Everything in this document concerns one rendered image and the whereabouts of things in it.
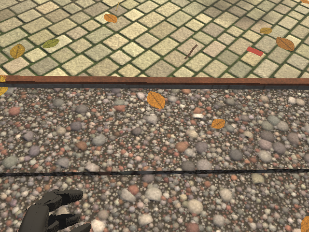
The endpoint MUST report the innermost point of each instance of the robot left hand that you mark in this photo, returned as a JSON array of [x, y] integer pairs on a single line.
[[37, 218]]

